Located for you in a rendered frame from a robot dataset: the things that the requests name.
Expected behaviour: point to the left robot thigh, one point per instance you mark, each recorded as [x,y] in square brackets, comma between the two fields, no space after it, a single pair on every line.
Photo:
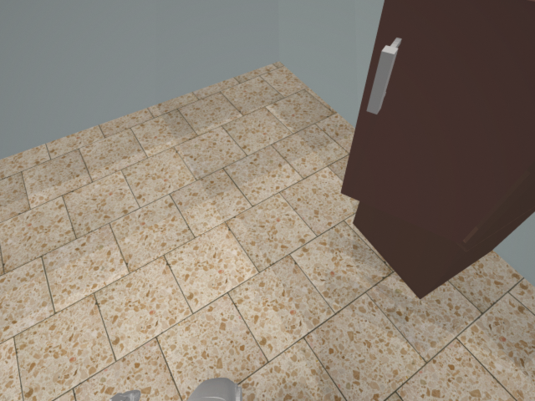
[217,389]

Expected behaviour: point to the cupboard door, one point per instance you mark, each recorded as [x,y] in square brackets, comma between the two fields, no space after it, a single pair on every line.
[456,128]

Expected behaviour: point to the handle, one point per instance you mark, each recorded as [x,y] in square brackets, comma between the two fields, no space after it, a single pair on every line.
[382,76]

